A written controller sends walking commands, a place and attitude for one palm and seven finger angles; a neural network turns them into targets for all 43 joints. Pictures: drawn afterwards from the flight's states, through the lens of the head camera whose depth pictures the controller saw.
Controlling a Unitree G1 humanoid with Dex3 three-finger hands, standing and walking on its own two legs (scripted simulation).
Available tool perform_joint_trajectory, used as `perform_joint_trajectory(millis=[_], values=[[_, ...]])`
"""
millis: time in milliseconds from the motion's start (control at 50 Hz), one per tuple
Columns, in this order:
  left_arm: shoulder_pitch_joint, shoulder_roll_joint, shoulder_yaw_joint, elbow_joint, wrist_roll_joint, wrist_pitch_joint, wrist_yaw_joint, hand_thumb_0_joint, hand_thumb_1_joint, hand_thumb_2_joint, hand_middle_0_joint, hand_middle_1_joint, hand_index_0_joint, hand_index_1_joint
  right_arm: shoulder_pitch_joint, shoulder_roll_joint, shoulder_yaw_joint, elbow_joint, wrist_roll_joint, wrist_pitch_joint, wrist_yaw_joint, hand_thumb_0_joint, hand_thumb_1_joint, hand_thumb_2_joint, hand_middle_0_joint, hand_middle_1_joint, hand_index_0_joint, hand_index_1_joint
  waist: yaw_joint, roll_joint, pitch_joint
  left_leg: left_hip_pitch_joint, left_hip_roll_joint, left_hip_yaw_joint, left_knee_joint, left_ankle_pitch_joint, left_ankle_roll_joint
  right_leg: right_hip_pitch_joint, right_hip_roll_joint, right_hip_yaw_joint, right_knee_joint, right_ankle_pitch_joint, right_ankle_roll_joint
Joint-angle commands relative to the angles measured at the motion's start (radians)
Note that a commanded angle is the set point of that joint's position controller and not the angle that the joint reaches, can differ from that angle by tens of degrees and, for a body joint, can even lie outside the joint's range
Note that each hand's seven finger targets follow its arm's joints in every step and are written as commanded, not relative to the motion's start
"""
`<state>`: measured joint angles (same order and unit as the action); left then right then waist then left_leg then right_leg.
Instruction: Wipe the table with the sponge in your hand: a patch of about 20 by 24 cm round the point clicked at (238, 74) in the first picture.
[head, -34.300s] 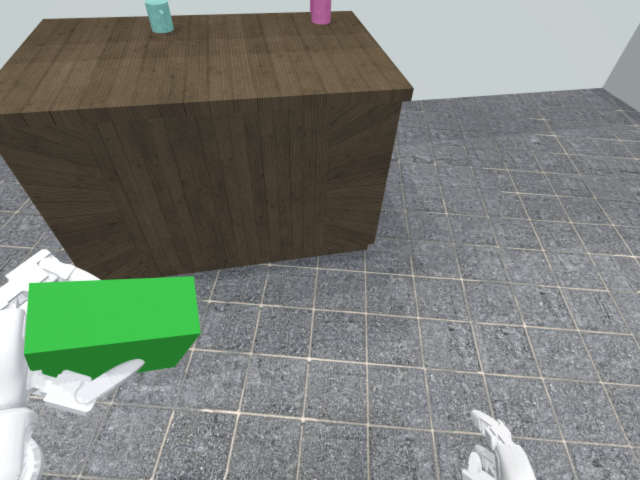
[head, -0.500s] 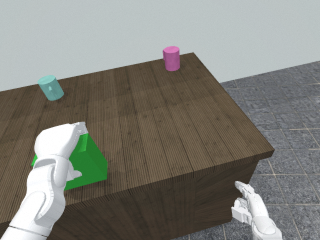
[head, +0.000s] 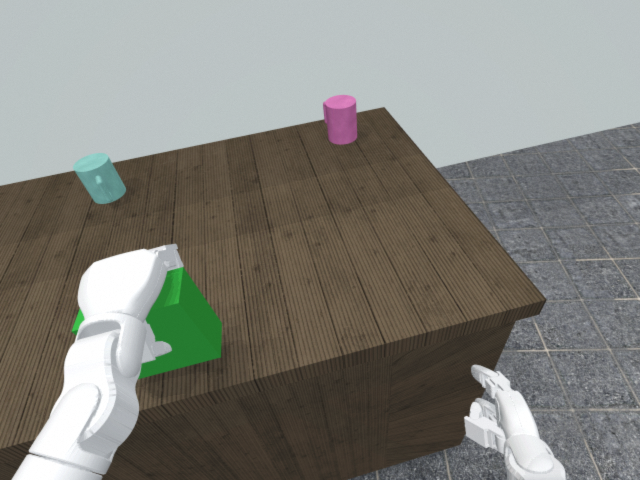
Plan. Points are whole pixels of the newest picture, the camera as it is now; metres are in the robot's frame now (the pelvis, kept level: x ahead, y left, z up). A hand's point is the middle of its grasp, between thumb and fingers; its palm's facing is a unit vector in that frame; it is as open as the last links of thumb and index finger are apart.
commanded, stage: move the sponge above the wiping area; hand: left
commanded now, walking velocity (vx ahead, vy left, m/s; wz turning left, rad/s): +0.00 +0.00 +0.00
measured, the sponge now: (164, 335) +0.26 +0.26 +0.05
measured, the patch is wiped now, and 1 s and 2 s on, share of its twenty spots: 0.00 0.00 0.00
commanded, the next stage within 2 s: lower the sponge onto the table in 0.42 s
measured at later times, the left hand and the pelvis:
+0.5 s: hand (149, 301) +0.26 +0.26 +0.12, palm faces +0.07 -0.09 -0.99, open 10.0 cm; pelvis +0.00 +0.00 +0.00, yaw +0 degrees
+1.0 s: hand (144, 315) +0.25 +0.26 +0.11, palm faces +0.05 -0.10 -0.99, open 10.0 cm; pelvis +0.00 +0.00 +0.00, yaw +0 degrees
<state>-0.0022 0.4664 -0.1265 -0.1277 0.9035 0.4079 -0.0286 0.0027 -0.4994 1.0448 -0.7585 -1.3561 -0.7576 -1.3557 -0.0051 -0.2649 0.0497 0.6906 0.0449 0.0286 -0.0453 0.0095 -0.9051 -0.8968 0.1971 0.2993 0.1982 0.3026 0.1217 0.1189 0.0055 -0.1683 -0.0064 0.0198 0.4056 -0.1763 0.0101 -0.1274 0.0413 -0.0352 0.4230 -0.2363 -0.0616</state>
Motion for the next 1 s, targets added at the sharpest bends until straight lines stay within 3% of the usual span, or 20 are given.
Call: perform_joint_trajectory(millis=[0, 80, 100, 160, 180, 200, 280, 300, 380, 400, 480, 500, 580, 600, 680, 700, 740, 780, 900, 980], values=[[-0.27, 0.212, 0.15, -0.206, 0.034, 0.035, 0.046, 0.0, 0.1, 1.3, -1.2, -1.6, -1.2, -1.6, -0.257, -0.08, -0.03, -0.191, 0.003, -0.054, -0.007, 0.0, -0.9, -0.9, 0.2, 0.3, 0.2, 0.3, 0.011, -0.062, -0.216, 0.101, -0.025, -0.075, -0.02, 0.176, 0.028, 0.009, -0.033, 0.13, -0.076, 0.16, -0.017], [-0.277, 0.247, 0.168, -0.237, 0.034, 0.039, 0.028, 0.0, 0.1, 1.3, -1.2, -1.6, -1.2, -1.6, -0.27, -0.084, -0.029, -0.192, 0.006, -0.051, -0.006, 0.0, -0.9, -0.9, 0.2, 0.3, 0.2, 0.3, 0.012, -0.056, -0.221, 0.118, -0.027, -0.088, -0.023, 0.171, 0.027, 0.002, -0.026, 0.157, -0.081, 0.145, -0.022], [-0.268, 0.187, 0.114, -0.239, 0.034, 0.037, 0.02, 0.0, 0.1, 1.3, -1.2, -1.6, -1.2, -1.6, -0.263, -0.075, -0.026, -0.199, 0.006, -0.053, -0.004, 0.0, -0.9, -0.9, 0.2, 0.3, 0.2, 0.3, 0.007, -0.051, -0.22, 0.113, -0.025, -0.081, -0.019, 0.177, 0.03, 0.001, -0.031, 0.125, -0.075, 0.148, -0.017], [-0.282, 0.197, 0.11, -0.232, 0.04, 0.026, 0.012, 0.0, 0.1, 1.3, -1.2, -1.6, -1.2, -1.6, -0.25, -0.079, -0.027, -0.192, 0.004, -0.049, -0.005, 0.0, -0.9, -0.9, 0.2, 0.3, 0.2, 0.3, 0.001, -0.074, -0.201, 0.113, -0.021, -0.088, -0.024, 0.165, 0.029, -0.017, -0.033, 0.128, -0.086, 0.138, -0.013], [-0.294, 0.242, 0.156, -0.249, 0.042, 0.024, 0.016, 0.0, 0.1, 1.3, -1.2, -1.6, -1.2, -1.6, -0.264, -0.081, -0.028, -0.193, 0.005, -0.053, -0.008, 0.0, -0.9, -0.9, 0.2, 0.3, 0.2, 0.3, 0.008, -0.065, -0.205, 0.122, -0.021, -0.092, -0.026, 0.149, 0.031, -0.016, -0.024, 0.156, -0.091, 0.114, -0.022], [-0.288, 0.206, 0.126, -0.235, 0.041, 0.023, 0.016, 0.0, 0.1, 1.3, -1.2, -1.6, -1.2, -1.6, -0.253, -0.075, -0.026, -0.197, 0.003, -0.055, -0.008, 0.0, -0.9, -0.9, 0.2, 0.3, 0.2, 0.3, 0.006, -0.078, -0.212, 0.11, -0.023, -0.084, -0.023, 0.154, 0.032, -0.004, -0.029, 0.13, -0.085, 0.119, -0.017], [-0.347, 0.263, 0.173, -0.237, 0.056, 0.02, 0.032, 0.0, 0.1, 1.3, -1.2, -1.6, -1.2, -1.6, -0.265, -0.081, -0.026, -0.185, 0.003, -0.054, -0.013, 0.0, -0.9, -0.9, 0.2, 0.3, 0.2, 0.3, 0.013, -0.05, -0.213, 0.125, -0.024, -0.093, -0.032, 0.145, 0.026, -0.013, -0.021, 0.159, -0.094, 0.096, -0.027], [-0.33, 0.205, 0.129, -0.25, 0.047, 0.016, 0.033, 0.0, 0.1, 1.3, -1.2, -1.6, -1.2, -1.6, -0.261, -0.071, -0.027, -0.194, 0.003, -0.059, -0.01, 0.0, -0.9, -0.9, 0.2, 0.3, 0.2, 0.3, 0.013, -0.042, -0.237, 0.128, -0.024, -0.084, -0.025, 0.165, 0.03, 0.005, -0.027, 0.128, -0.084, 0.12, -0.021], [-0.341, 0.241, 0.155, -0.213, 0.052, 0.035, 0.033, 0.0, 0.1, 1.3, -1.2, -1.6, -1.2, -1.6, -0.271, -0.08, -0.026, -0.178, 0.004, -0.054, -0.009, 0.0, -0.9, -0.9, 0.2, 0.3, 0.2, 0.3, 0.009, -0.048, -0.201, 0.122, -0.022, -0.09, -0.036, 0.146, 0.025, -0.016, -0.022, 0.158, -0.099, 0.1, -0.026], [-0.333, 0.186, 0.109, -0.212, 0.046, 0.04, 0.028, 0.0, 0.1, 1.3, -1.2, -1.6, -1.2, -1.6, -0.267, -0.073, -0.024, -0.187, 0.006, -0.056, -0.008, 0.0, -0.9, -0.9, 0.2, 0.3, 0.2, 0.3, 0.008, -0.056, -0.209, 0.114, -0.022, -0.084, -0.033, 0.151, 0.028, -0.008, -0.026, 0.127, -0.091, 0.107, -0.02], [-0.326, 0.257, 0.166, -0.198, 0.05, 0.057, 0.019, 0.0, 0.1, 1.3, -1.2, -1.6, -1.2, -1.6, -0.274, -0.085, -0.025, -0.179, 0.006, -0.049, -0.008, 0.0, -0.9, -0.9, 0.2, 0.3, 0.2, 0.3, 0.014, -0.064, -0.213, 0.112, -0.024, -0.088, -0.034, 0.154, 0.026, 0.0, -0.023, 0.158, -0.091, 0.119, -0.024], [-0.322, 0.199, 0.115, -0.206, 0.042, 0.059, 0.012, 0.0, 0.1, 1.3, -1.2, -1.6, -1.2, -1.6, -0.271, -0.077, -0.02, -0.192, 0.007, -0.051, -0.006, 0.0, -0.9, -0.9, 0.2, 0.3, 0.2, 0.3, 0.01, -0.06, -0.221, 0.103, -0.026, -0.078, -0.025, 0.166, 0.03, 0.012, -0.031, 0.131, -0.082, 0.143, -0.018], [-0.302, 0.259, 0.169, -0.245, 0.049, 0.051, 0.012, 0.0, 0.1, 1.3, -1.2, -1.6, -1.2, -1.6, -0.274, -0.084, -0.026, -0.189, 0.004, -0.048, -0.003, 0.0, -0.9, -0.9, 0.2, 0.3, 0.2, 0.3, 0.019, -0.043, -0.242, 0.122, -0.026, -0.089, -0.02, 0.191, 0.028, 0.019, -0.025, 0.16, -0.076, 0.172, -0.025], [-0.287, 0.198, 0.123, -0.256, 0.039, 0.046, 0.008, 0.0, 0.1, 1.3, -1.2, -1.6, -1.2, -1.6, -0.265, -0.073, -0.024, -0.203, 0.003, -0.051, 0.0, 0.0, -0.9, -0.9, 0.2, 0.3, 0.2, 0.3, 0.015, -0.06, -0.249, 0.114, -0.024, -0.082, -0.015, 0.202, 0.031, 0.029, -0.031, 0.128, -0.065, 0.19, -0.019], [-0.256, 0.253, 0.177, -0.274, 0.04, 0.041, 0.015, 0.0, 0.1, 1.3, -1.2, -1.6, -1.2, -1.6, -0.268, -0.082, -0.028, -0.195, 0.003, -0.045, 0.004, 0.0, -0.9, -0.9, 0.2, 0.3, 0.2, 0.3, 0.016, -0.07, -0.22, 0.117, -0.022, -0.092, -0.016, 0.205, 0.028, 0.009, -0.024, 0.159, -0.072, 0.194, -0.023], [-0.25, 0.202, 0.137, -0.266, 0.035, 0.044, 0.015, 0.0, 0.1, 1.3, -1.2, -1.6, -1.2, -1.6, -0.258, -0.076, -0.028, -0.202, 0.003, -0.046, 0.003, 0.0, -0.9, -0.9, 0.2, 0.3, 0.2, 0.3, 0.013, -0.075, -0.225, 0.111, -0.022, -0.08, -0.009, 0.205, 0.032, 0.013, -0.032, 0.134, -0.069, 0.201, -0.017], [-0.248, 0.229, 0.157, -0.231, 0.039, 0.049, 0.019, 0.0, 0.1, 1.3, -1.2, -1.6, -1.2, -1.6, -0.251, -0.084, -0.029, -0.189, 0.003, -0.041, 0.0, 0.0, -0.9, -0.9, 0.2, 0.3, 0.2, 0.3, 0.01, -0.092, -0.2, 0.099, -0.022, -0.083, -0.014, 0.185, 0.028, -0.001, -0.033, 0.145, -0.079, 0.178, -0.014], [-0.294, 0.253, 0.17, -0.277, 0.043, 0.047, 0.023, 0.0, 0.1, 1.3, -1.2, -1.6, -1.2, -1.6, -0.276, -0.085, -0.027, -0.195, 0.005, -0.045, -0.002, 0.0, -0.9, -0.9, 0.2, 0.3, 0.2, 0.3, 0.014, -0.052, -0.21, 0.116, -0.024, -0.092, -0.02, 0.173, 0.027, -0.003, -0.024, 0.165, -0.081, 0.151, -0.025], [-0.229, 0.174, 0.111, -0.267, 0.033, 0.03, 0.018, 0.0, 0.1, 1.3, -1.2, -1.6, -1.2, -1.6, -0.256, -0.075, -0.031, -0.2, 0.005, -0.053, -0.002, 0.0, -0.9, -0.9, 0.2, 0.3, 0.2, 0.3, 0.007, -0.072, -0.213, 0.115, -0.021, -0.085, -0.012, 0.173, 0.031, -0.004, -0.03, 0.138, -0.079, 0.154, -0.017], [-0.21, 0.238, 0.169, -0.289, 0.046, 0.018, 0.029, 0.0, 0.1, 1.3, -1.2, -1.6, -1.2, -1.6, -0.264, -0.085, -0.034, -0.193, 0.0, -0.051, 0.001, 0.0, -0.9, -0.9, 0.2, 0.3, 0.2, 0.3, 0.018, -0.061, -0.215, 0.12, -0.02, -0.097, -0.019, 0.176, 0.027, 0.001, -0.021, 0.161, -0.079, 0.155, -0.024]])
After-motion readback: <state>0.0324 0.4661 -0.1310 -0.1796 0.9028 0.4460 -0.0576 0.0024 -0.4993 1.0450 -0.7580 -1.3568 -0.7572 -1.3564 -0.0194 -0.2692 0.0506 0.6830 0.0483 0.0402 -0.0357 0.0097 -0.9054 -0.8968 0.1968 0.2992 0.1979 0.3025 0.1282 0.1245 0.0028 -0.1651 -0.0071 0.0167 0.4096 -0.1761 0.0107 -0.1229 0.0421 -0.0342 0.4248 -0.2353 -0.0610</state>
